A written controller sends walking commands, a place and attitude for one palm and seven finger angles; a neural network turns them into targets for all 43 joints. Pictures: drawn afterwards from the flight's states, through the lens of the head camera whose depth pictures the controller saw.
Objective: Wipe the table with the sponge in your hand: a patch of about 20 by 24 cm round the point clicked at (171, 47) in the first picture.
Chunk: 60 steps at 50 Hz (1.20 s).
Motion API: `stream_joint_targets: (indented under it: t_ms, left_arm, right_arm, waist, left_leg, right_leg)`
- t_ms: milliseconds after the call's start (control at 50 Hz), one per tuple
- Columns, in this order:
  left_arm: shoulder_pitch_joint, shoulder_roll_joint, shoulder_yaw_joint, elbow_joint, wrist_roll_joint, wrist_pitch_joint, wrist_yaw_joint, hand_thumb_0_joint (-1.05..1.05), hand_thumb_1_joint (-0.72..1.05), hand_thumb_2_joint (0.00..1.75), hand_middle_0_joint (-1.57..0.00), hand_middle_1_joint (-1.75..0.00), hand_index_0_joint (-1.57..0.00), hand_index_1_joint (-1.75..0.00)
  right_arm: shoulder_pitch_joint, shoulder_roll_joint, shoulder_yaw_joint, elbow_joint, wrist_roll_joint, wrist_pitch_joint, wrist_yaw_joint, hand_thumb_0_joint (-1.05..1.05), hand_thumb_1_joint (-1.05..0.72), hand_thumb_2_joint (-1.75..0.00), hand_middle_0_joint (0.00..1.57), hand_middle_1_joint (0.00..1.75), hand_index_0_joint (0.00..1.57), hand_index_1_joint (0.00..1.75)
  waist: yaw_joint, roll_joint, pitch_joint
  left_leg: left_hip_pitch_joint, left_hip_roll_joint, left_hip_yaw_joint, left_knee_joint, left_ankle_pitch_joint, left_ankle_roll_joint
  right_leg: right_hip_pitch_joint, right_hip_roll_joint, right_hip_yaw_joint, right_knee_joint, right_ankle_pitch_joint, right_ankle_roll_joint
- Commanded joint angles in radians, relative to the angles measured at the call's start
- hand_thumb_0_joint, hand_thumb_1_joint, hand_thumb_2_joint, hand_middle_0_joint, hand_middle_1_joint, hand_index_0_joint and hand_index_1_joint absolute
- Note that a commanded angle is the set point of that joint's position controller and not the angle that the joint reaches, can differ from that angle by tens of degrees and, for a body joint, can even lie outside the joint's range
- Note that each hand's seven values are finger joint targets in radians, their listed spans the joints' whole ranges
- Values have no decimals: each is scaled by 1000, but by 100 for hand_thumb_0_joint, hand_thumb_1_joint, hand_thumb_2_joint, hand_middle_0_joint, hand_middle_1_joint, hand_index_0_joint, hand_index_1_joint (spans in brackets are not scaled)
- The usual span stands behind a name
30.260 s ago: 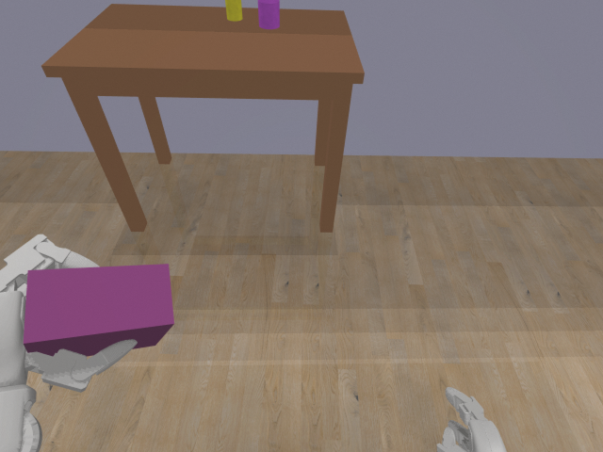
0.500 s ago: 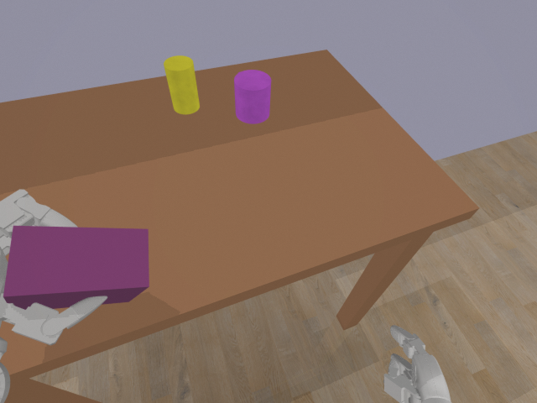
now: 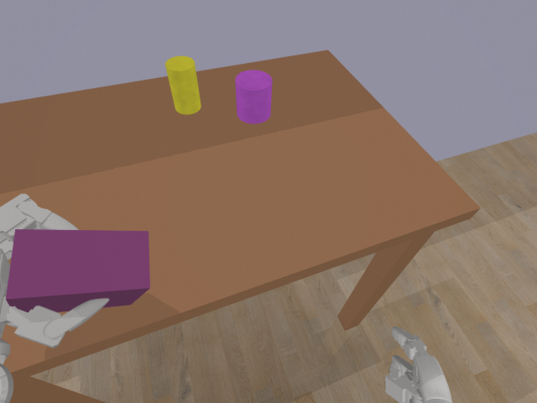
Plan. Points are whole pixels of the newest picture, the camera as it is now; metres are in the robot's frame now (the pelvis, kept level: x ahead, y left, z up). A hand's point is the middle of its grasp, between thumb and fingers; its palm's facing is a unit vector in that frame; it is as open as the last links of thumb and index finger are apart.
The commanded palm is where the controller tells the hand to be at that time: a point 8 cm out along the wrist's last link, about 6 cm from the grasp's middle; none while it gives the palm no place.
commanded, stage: shuffle to correct the standing spot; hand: left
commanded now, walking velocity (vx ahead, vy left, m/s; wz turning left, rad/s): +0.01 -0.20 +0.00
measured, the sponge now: (101, 272) +0.23 +0.21 +0.14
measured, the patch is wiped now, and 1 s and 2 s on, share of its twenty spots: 0.00 0.00 0.00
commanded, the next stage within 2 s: come to a stop and stand still in 0.52 s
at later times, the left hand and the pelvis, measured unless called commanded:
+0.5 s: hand (64, 272) +0.22 +0.23 +0.16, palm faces +0.31 -0.86 -0.41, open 9.9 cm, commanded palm +0.16 +0.27 +0.18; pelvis +0.00 -0.01 +0.00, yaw +0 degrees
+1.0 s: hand (36, 295) +0.19 +0.25 +0.15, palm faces +0.28 -0.87 -0.39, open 9.9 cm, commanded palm +0.14 +0.30 +0.18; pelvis -0.02 +0.02 +0.00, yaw -1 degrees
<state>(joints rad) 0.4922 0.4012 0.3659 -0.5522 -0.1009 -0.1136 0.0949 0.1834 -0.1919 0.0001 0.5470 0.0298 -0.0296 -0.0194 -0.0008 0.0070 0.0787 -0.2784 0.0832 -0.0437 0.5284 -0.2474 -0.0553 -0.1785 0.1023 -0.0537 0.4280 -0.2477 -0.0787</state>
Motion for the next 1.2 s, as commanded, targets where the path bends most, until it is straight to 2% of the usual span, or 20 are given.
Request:
stream_joint_targets:
  t_ms: [0,200,240,320,500,620,640,660,680,700,720,740,760,820,860,900,940,1020,1080,1180]
  left_arm:
    - [-55,167,124,-202,-2,-60,23,0,10,130,-120,-160,-120,-160]
    - [-50,166,124,-215,-3,-61,24,0,10,130,-120,-160,-120,-160]
    - [-29,164,123,-218,-7,-62,23,0,10,130,-120,-160,-120,-160]
    - [-16,170,127,-216,-10,-62,22,0,10,130,-120,-160,-120,-160]
    - [-46,166,121,-202,-8,-63,23,0,10,130,-120,-160,-120,-160]
    - [-40,169,120,-208,-11,-64,31,0,10,130,-120,-160,-120,-160]
    - [-970,912,688,-336,147,-164,-6,0,10,130,-120,-160,-120,-160]
    - [-534,376,321,134,63,-126,-47,0,10,130,-120,-160,-120,-160]
    - [-278,257,222,224,50,-125,-64,0,10,130,-120,-160,-120,-160]
    - [-224,193,132,58,29,-150,-76,0,10,130,-120,-160,-120,-160]
    - [-137,81,44,12,7,-162,-73,0,10,130,-120,-160,-120,-160]
    - [-138,118,69,-89,12,-165,-61,0,10,130,-120,-160,-120,-160]
    - [-114,120,66,-115,15,-163,-53,0,10,130,-120,-160,-120,-160]
    - [-37,185,143,-122,26,-149,-4,0,10,130,-120,-160,-120,-160]
    - [-79,210,178,-140,16,-159,13,0,10,130,-120,-160,-120,-160]
    - [-96,216,196,-140,13,-168,24,0,10,130,-120,-160,-120,-160]
    - [-139,204,179,-159,19,-178,32,0,10,130,-120,-160,-120,-160]
    - [-211,139,97,-143,45,-177,25,0,10,130,-120,-160,-120,-160]
    - [-248,93,39,-113,70,-166,24,0,10,130,-120,-160,-120,-160]
    - [-221,96,44,-111,83,-155,27,0,10,130,-120,-160,-120,-160]
  right_arm:
    - [-79,-122,-50,-153,4,-51,-14,0,-90,-90,20,30,20,30]
    - [-79,-123,-52,-151,6,-48,-12,0,-90,-90,20,30,20,30]
    - [-85,-122,-48,-153,6,-49,-13,0,-90,-90,20,30,20,30]
    - [-84,-121,-49,-150,11,-50,-12,0,-90,-90,20,30,20,30]
    - [-82,-125,-52,-151,7,-50,-12,0,-90,-90,20,30,20,30]
    - [-93,-122,-45,-148,12,-52,-14,0,-90,-90,20,30,20,30]
    - [141,-159,-104,-42,-39,-141,-36,0,-90,-90,20,30,20,30]
    - [13,-103,-82,-81,-35,-152,-36,0,-90,-90,20,30,20,30]
    - [26,-152,-95,-134,-18,-174,-26,0,-90,-90,20,30,20,30]
    - [39,-158,-86,-140,-17,-170,-13,0,-90,-90,20,30,20,30]
    - [5,-142,-71,-137,0,-181,7,0,-90,-90,20,30,20,30]
    - [2,-164,-79,-151,-7,-179,19,0,-90,-90,20,30,20,30]
    - [-19,-158,-76,-153,-6,-176,26,0,-90,-90,20,30,20,30]
    - [-50,-127,-58,-138,5,-179,27,0,-90,-90,20,30,20,30]
    - [-54,-125,-57,-144,-5,-174,4,0,-90,-90,20,30,20,30]
    - [-61,-118,-46,-134,-13,-175,-17,0,-90,-90,20,30,20,30]
    - [-75,-124,-37,-121,-19,-173,-33,0,-90,-90,20,30,20,30]
    - [-88,-128,-27,-116,-15,-192,-35,0,-90,-90,20,30,20,30]
    - [-68,-136,-28,-114,-15,-202,-26,0,-90,-90,20,30,20,30]
    - [-63,-132,-25,-112,-19,-202,-14,0,-90,-90,20,30,20,30]
  waist:
    - [-7,53,-163]
    - [-8,60,-176]
    - [-8,96,-181]
    - [-10,79,-192]
    - [-9,47,-158]
    - [-10,65,-163]
    - [37,-206,-85]
    - [35,-169,-224]
    - [71,-51,-208]
    - [61,41,-244]
    - [43,154,-291]
    - [51,168,-285]
    - [55,124,-267]
    - [48,-72,-237]
    - [33,-175,-187]
    - [25,-118,-148]
    - [16,9,-128]
    - [23,113,-105]
    - [24,124,-111]
    - [24,67,-125]
  left_leg:
    - [75,83,-50,-44,126,89]
    - [82,84,-53,-35,188,88]
    - [90,90,-57,-49,201,92]
    - [106,86,-53,-39,231,87]
    - [75,73,-41,-27,129,81]
    - [80,63,-49,-52,73,87]
    - [-40,-14,156,26,163,70]
    - [-6,-105,112,38,184,78]
    - [20,-64,120,55,180,61]
    - [18,-47,98,7,173,86]
    - [126,-3,70,-53,304,115]
    - [155,50,32,-42,383,131]
    - [117,73,11,-27,386,140]
    - [54,-23,68,39,184,85]
    - [13,-74,56,87,21,68]
    - [58,-75,29,42,-2,70]
    - [122,-47,10,-44,13,82]
    - [70,6,-47,-181,-69,103]
    - [-16,31,-72,-244,-179,111]
    - [-23,26,-76,-252,-149,99]
  right_leg:
    - [16,-168,119,-75,211,36]
    - [32,-171,108,-59,254,30]
    - [33,-167,98,-55,251,35]
    - [36,-170,103,-54,284,29]
    - [3,-188,131,-74,232,27]
    - [-1,-185,138,-81,186,24]
    - [-1,-142,133,-165,449,179]
    - [79,-216,194,-35,600,57]
    - [73,-236,273,-19,726,93]
    - [128,-238,224,40,687,112]
    - [86,-203,154,118,568,129]
    - [11,-170,132,156,431,153]
    - [1,-159,114,156,335,161]
    - [16,-178,149,-12,290,108]
    - [-39,-260,245,-105,171,54]
    - [-127,-271,264,-143,-10,4]
    - [-171,-219,205,-124,-111,23]
    - [-79,-136,130,-74,-70,56]
    - [11,-119,92,-25,-42,67]
    - [45,-114,78,-43,15,71]
